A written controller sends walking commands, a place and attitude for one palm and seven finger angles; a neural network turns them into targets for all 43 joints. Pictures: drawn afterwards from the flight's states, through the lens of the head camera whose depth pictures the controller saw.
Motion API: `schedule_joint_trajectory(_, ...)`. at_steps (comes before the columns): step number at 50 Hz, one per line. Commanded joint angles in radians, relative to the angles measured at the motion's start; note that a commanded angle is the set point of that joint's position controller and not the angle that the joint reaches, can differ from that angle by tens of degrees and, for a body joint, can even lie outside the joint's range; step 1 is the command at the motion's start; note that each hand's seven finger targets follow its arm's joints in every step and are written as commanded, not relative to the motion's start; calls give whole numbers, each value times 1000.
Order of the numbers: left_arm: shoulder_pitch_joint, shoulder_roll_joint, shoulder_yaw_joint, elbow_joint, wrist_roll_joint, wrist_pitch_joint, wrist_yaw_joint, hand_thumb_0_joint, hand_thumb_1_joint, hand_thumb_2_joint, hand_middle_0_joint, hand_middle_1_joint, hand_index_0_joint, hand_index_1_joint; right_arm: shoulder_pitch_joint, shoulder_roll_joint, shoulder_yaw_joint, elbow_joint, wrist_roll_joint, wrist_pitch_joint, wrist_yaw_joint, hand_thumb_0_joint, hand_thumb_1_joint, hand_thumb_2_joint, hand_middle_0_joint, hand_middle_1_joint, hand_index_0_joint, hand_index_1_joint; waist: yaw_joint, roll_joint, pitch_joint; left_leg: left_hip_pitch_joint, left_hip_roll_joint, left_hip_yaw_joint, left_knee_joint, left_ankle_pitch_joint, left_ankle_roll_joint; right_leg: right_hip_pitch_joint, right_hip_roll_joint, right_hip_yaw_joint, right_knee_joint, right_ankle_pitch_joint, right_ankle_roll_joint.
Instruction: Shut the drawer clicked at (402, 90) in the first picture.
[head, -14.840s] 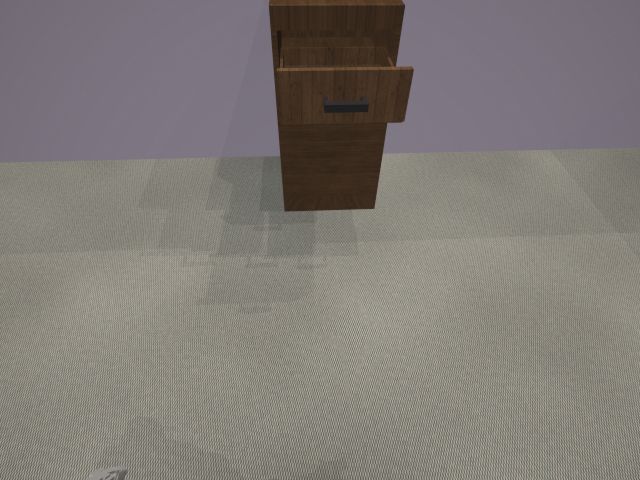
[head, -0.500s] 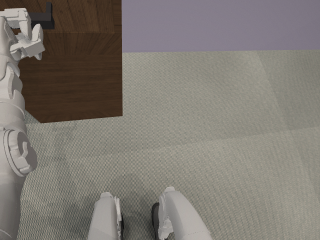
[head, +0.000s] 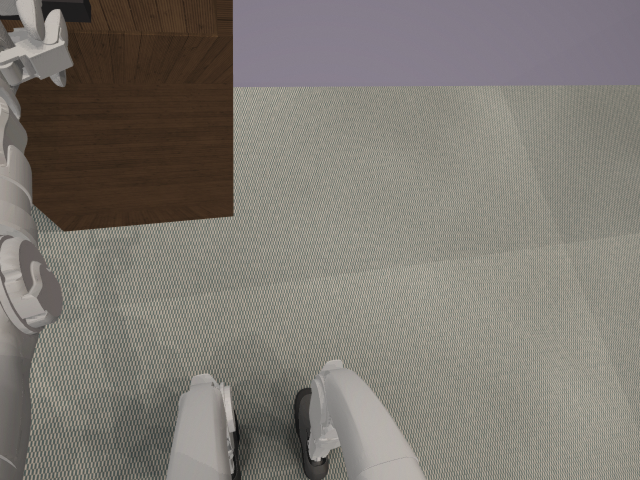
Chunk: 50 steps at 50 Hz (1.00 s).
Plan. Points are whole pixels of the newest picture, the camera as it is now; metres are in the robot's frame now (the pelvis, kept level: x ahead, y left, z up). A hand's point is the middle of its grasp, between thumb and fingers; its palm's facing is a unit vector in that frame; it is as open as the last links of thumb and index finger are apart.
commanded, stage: pull the fist back off the drawer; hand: left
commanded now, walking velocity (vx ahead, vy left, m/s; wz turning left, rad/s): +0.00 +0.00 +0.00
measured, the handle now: out of the picture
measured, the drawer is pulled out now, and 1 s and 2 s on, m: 0.00 0.00 0.00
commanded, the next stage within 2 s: draw the hand back to the body in 0.34 s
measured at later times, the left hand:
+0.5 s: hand (54, 49) +0.57 +0.21 +0.08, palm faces +0.08 -1.00 -0.02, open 3.3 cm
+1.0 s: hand out of the picture +0.42 +0.21 +0.17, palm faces +0.09 -0.99 -0.11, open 3.3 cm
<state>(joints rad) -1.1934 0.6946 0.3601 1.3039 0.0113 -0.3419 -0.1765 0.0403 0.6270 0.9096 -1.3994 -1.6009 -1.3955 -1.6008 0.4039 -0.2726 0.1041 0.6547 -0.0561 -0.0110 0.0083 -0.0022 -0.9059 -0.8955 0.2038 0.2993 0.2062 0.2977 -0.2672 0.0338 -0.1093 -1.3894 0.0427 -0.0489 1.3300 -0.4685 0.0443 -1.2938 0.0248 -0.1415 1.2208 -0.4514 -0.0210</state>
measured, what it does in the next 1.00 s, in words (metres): rises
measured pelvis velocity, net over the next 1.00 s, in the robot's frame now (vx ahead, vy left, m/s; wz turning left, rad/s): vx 0.09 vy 0.00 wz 0.04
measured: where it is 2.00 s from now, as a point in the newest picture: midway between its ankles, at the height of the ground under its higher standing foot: (270, 456)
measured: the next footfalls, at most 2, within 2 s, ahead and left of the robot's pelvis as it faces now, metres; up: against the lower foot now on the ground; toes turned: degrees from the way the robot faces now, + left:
none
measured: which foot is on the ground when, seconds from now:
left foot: down 0.00-1.00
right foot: down 0.00-1.00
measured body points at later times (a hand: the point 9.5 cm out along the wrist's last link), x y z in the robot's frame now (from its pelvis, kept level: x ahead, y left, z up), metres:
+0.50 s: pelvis +0.05 +0.00 +0.03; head +0.21 +0.04 +0.44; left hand +0.56 +0.27 +0.08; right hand +0.06 -0.26 -0.08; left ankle +0.06 +0.09 -0.60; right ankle +0.06 -0.12 -0.60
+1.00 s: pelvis +0.09 +0.00 +0.10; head +0.13 +0.01 +0.55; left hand +0.41 +0.27 +0.18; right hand +0.24 -0.24 +0.00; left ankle +0.06 +0.09 -0.60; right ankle +0.06 -0.12 -0.60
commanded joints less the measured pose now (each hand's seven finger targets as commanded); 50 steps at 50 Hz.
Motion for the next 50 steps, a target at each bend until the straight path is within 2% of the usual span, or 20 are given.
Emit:
schedule_joint_trajectory(1, -524, 176, 40, -266, -33, -69, 21, 0, 900, 900, -1400, -1600, -1400, -1600, 197, -223, -87, -24, 4, 4, -10, 0, -900, -900, 200, 300, 200, 300, -42, 258, -523, 574, 9, -122, -208, 37, -8, 114, 27, 82, -171, 0, -12)
schedule_joint_trajectory(4, -444, 196, 72, -321, -41, -87, 13, 0, 900, 900, -1400, -1600, -1400, -1600, 189, -219, -92, -42, 7, 13, -5, 0, -900, -900, 200, 300, 200, 300, 0, 294, -585, 618, 8, -109, -212, 116, -14, 159, 27, 83, -166, 34, -17)
schedule_joint_trajectory(7, -355, 168, 79, -345, -62, -92, 5, 0, 900, 900, -1400, -1600, -1400, -1600, 177, -209, -99, -53, 16, 25, 1, 0, -900, -900, 200, 300, 200, 300, 17, 240, -572, 614, 7, -86, -213, 157, -10, 217, 31, 90, -187, 56, -10)
schedule_joint_trajectory(9, -260, 164, 99, -365, -68, -103, 5, 0, 900, 900, -1400, -1600, -1400, -1600, 169, -204, -103, -63, 19, 35, 5, 0, -900, -900, 200, 300, 200, 300, 48, 239, -582, 633, 7, -74, -220, 210, -14, 251, 31, 88, -186, 87, -13)
schedule_joint_trajectory(12, -173, 143, 98, -374, -77, -103, 4, 0, 900, 900, -1400, -1600, -1400, -1600, 156, -195, -108, -74, 27, 51, 8, 0, -900, -900, 200, 300, 200, 300, 58, 171, -542, 579, 4, -47, -221, 219, -7, 321, 32, 101, -204, 113, -4)
schedule_joint_trajectory(14, -194, 133, 89, -375, -77, -111, 5, 0, 900, 900, -1400, -1600, -1400, -1600, 154, -195, -109, -70, 28, 59, 6, 0, -900, -900, 200, 300, 200, 300, 42, 153, -515, 582, 4, -49, -222, 240, -5, 311, 32, 99, -200, 132, -2)
schedule_joint_trajectory(16, -183, 128, 99, -410, -83, -127, 5, 0, 900, 900, -1400, -1600, -1400, -1600, 154, -190, -118, -70, 28, 63, 5, 0, -900, -900, 200, 300, 200, 300, 55, 176, -547, 622, 3, -44, -217, 296, -8, 327, 31, 102, -198, 177, -4)
schedule_joint_trajectory(19, -139, 104, 94, -387, -90, -145, -4, 0, 900, 900, -1400, -1600, -1400, -1600, 153, -188, -123, -64, 28, 73, 6, 0, -900, -900, 200, 300, 200, 300, 55, 154, -534, 649, 4, -47, -214, 351, -12, 323, 32, 97, -191, 218, -4)
schedule_joint_trajectory(20, -150, 58, 59, -380, -94, -145, -10, 0, 900, 900, -1400, -1600, -1400, -1600, 148, -185, -125, -62, 29, 76, 6, 0, -900, -900, 200, 300, 200, 300, 40, 149, -517, 648, 1, -43, -208, 355, -9, 310, 32, 100, -195, 227, -2)
schedule_joint_trajectory(22, -133, 67, 67, -364, -95, -142, -16, 0, 900, 900, -1400, -1600, -1400, -1600, 151, -187, -128, -58, 30, 83, 6, 0, -900, -900, 200, 300, 200, 300, 45, 158, -510, 655, 2, -41, -208, 365, -11, 306, 30, 98, -195, 235, -2)
schedule_joint_trajectory(26, 119, 54, 86, -664, -143, -133, -39, 0, 900, 900, -1400, -1600, -1400, -1600, 127, -172, -146, -130, 52, 105, 15, 0, -900, -900, 200, 300, 200, 300, 157, 242, -751, 913, 2, -35, -268, 669, -30, 493, 34, 97, -224, 422, -9)
schedule_joint_trajectory(29, 326, -35, 37, -822, -192, -63, -39, 0, 900, 900, -1400, -1600, -1400, -1600, 108, -157, -155, -158, 78, 106, 17, 0, -900, -900, 200, 300, 200, 300, 166, 160, -691, 959, 8, -33, -327, 771, -26, 586, 40, 84, -287, 512, 1)
schedule_joint_trajectory(32, 425, -81, 21, -911, -225, -14, -8, 0, 900, 900, -1400, -1600, -1400, -1600, 68, -147, -155, -171, 94, 93, 4, 0, -900, -900, 200, 300, 200, 300, 161, 78, -553, 892, -1, -1, -383, 654, -13, 666, 37, 87, -345, 518, 12)
schedule_joint_trajectory(35, 497, -103, 16, -968, -228, -25, 29, 0, 900, 900, -1400, -1600, -1400, -1600, 42, -139, -153, -168, 94, 70, -8, 0, -900, -900, 200, 300, 200, 300, 165, 76, -468, 905, -5, 9, -426, 625, -18, 699, 33, 89, -373, 511, 10)
schedule_joint_trajectory(38, 559, -165, -52, -1051, -228, -43, 24, 0, 900, 900, -1400, -1600, -1400, -1600, 13, -134, -154, -170, 96, 49, -11, 0, -900, -900, 200, 300, 200, 300, 166, 151, -424, 996, -1, 6, -452, 679, -26, 683, 30, 86, -396, 494, 4)
schedule_joint_trajectory(41, 662, -227, -110, -1078, -239, -23, -3, 0, 900, 900, -1400, -1600, -1400, -1600, -25, -130, -152, -186, 102, 35, -11, 0, -900, -900, 200, 300, 200, 300, 172, 109, -374, 1034, 4, -10, -493, 673, -32, 703, 28, 73, -427, 463, 5)
schedule_joint_trajectory(47, 839, -190, -46, -1199, -285, 52, -24, 0, 900, 900, -1400, -1600, -1400, -1600, -124, -122, -138, -247, 114, 7, -30, 0, -900, -900, 200, 300, 200, 300, 221, 37, -316, 998, -19, 16, -564, 554, -18, 859, 12, 76, -482, 491, 3)
schedule_joint_trajectory(48, 865, -90, -64, -1246, -153, 104, 81, 0, 900, 900, -1400, -1600, -1400, -1600, -190, -105, -140, -271, 112, 34, -49, 0, -900, -900, 200, 300, 200, 300, 267, 46, -345, 1047, -35, 29, -609, 533, -16, 921, -15, 127, -534, 457, -17)
schedule_joint_trajectory(49, 879, -167, -103, -1294, -143, 136, 137, 0, 900, 900, -1400, -1600, -1400, -1600, -211, -87, -133, -290, 112, 38, -61, 0, -900, -900, 200, 300, 200, 300, 244, 28, -272, 1059, -31, 32, -646, 490, -20, 918, -13, 119, -568, 443, -13)
schedule_joint_trajectory(50, 920, -202, -134, -1310, -132, 165, 173, 0, 900, 900, -1400, -1600, -1400, -1600, -222, -89, -128, -290, 112, 40, -69, 0, -900, -900, 200, 300, 200, 300, 245, 41, -233, 1067, -30, 33, -674, 458, -20, 938, -17, 117, -590, 420, -12)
